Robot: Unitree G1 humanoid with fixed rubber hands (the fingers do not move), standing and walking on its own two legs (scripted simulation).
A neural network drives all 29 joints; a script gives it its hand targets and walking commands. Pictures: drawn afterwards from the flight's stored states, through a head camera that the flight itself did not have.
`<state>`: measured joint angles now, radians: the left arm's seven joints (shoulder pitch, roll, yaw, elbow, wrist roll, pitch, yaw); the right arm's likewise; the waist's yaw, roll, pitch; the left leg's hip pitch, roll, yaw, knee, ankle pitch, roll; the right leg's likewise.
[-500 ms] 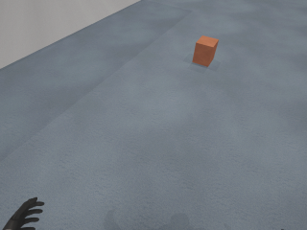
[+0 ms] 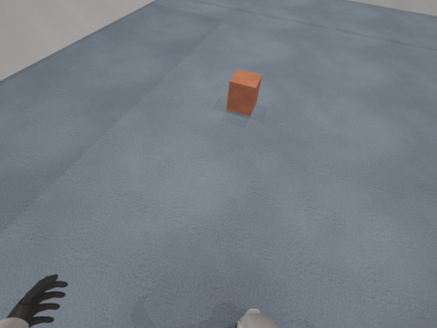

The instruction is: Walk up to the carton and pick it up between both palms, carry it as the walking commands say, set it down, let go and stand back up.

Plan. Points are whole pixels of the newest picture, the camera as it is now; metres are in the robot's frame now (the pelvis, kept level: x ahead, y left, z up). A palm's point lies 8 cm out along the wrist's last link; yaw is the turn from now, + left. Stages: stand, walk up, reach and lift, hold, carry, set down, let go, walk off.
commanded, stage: walk up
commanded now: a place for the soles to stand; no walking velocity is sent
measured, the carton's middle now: (243, 92) +1.84 -0.39 -0.65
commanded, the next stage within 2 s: none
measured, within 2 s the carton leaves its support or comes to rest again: neither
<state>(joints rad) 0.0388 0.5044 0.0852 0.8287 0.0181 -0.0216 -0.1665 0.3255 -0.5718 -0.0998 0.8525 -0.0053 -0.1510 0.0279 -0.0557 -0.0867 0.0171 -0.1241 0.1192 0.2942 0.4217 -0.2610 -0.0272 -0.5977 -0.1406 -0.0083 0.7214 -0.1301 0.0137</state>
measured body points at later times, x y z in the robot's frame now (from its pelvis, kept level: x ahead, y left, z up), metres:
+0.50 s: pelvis +0.30 -0.08 -0.02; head +0.32 -0.06 +0.43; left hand +0.32 +0.28 -0.12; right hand +0.47 -0.41 -0.09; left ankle +0.43 +0.03 -0.74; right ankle +0.21 -0.16 -0.73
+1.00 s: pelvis +0.55 -0.19 -0.01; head +0.56 -0.21 +0.44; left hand +0.69 +0.17 -0.06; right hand +0.63 -0.55 -0.11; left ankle +0.53 -0.02 -0.67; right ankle +0.60 -0.30 -0.74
